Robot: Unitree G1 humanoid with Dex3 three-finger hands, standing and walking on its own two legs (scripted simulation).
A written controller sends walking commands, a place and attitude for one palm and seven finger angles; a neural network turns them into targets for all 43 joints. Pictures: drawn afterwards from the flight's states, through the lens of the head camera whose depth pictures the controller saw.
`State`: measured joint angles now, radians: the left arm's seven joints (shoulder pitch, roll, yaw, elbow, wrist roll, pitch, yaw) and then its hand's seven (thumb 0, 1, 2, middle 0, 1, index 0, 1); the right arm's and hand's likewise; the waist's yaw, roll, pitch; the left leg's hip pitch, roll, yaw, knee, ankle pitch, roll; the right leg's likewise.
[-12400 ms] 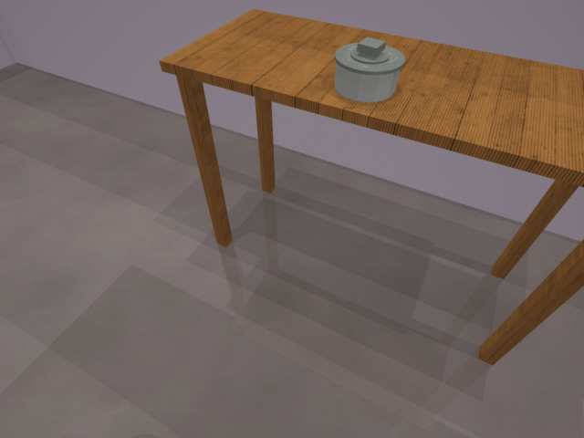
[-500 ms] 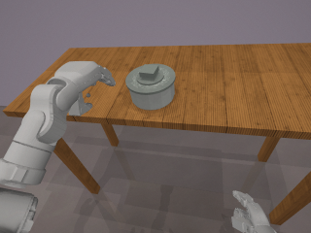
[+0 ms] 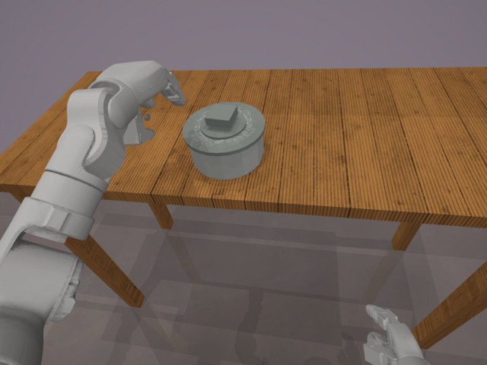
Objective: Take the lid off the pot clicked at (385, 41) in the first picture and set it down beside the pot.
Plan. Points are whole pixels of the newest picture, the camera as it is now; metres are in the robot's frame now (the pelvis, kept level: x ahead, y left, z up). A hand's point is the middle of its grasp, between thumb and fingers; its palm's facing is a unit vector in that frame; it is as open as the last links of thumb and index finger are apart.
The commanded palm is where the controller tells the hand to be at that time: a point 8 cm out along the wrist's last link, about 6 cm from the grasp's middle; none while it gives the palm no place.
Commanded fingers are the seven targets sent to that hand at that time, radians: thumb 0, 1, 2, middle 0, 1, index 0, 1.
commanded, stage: move the open hand above the knob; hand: left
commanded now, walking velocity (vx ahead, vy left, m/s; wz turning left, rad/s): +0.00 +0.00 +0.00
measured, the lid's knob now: (221, 115) +0.52 +0.07 +0.15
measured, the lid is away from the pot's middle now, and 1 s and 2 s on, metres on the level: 0.00 0.00 0.00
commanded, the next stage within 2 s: lower the open fingers around the knob in 1.46 s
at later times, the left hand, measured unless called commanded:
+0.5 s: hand (210, 98) +0.47 +0.08 +0.22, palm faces -0.20 +0.04 -0.98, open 10.2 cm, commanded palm +0.46 +0.09 +0.29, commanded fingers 0.00 -0.40 1.65 -0.85 -0.08 -0.85 -0.08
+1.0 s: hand (217, 83) +0.50 +0.07 +0.23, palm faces -0.22 -0.01 -0.98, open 10.2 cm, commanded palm +0.47 +0.08 +0.29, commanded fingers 0.00 -0.40 1.65 -0.85 -0.08 -0.85 -0.08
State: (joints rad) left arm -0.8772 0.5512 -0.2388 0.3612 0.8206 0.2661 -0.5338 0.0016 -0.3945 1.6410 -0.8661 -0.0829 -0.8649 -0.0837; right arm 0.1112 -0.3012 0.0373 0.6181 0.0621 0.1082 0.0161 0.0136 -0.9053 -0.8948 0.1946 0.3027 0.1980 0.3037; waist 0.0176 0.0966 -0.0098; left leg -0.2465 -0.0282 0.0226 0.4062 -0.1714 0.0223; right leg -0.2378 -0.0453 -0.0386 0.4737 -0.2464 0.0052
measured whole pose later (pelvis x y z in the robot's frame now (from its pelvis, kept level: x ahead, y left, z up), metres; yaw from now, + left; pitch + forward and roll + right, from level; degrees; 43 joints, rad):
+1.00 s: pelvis +0.03 +0.00 +0.00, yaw -2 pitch +5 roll +2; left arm -1.20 0.35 -0.30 0.81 0.90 0.31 -0.46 0.00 -0.39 1.64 -0.86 -0.08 -0.86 -0.08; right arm 0.23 -0.30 0.02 0.68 0.04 0.13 0.00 0.01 -0.91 -0.89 0.19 0.30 0.20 0.30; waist -0.04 0.08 -0.06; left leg -0.25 -0.02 0.06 0.35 -0.19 0.02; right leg -0.27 -0.03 0.01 0.45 -0.26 0.00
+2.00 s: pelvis +0.02 +0.01 +0.00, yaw -2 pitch +4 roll +1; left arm -1.22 0.29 -0.36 0.91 0.87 0.34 -0.46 0.00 -0.39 1.64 -0.86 -0.08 -0.86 -0.08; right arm 0.20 -0.28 0.04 0.70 0.04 0.10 -0.02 0.01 -0.91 -0.89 0.20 0.30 0.20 0.30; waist -0.05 0.06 -0.05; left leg -0.25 -0.04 0.06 0.35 -0.17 0.04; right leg -0.26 -0.05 0.00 0.44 -0.24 0.02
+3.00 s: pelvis +0.03 +0.01 +0.00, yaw -1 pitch +5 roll +1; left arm -1.18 0.27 -0.40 0.92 0.86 0.34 -0.45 0.00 -0.13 1.15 -0.58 -0.58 -0.60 -0.59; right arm 0.19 -0.27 0.04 0.70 0.04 0.13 -0.02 0.01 -0.91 -0.89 0.20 0.30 0.20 0.30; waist -0.05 0.06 -0.06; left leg -0.27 -0.04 0.05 0.37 -0.19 0.04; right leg -0.27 -0.05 -0.01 0.45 -0.26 0.02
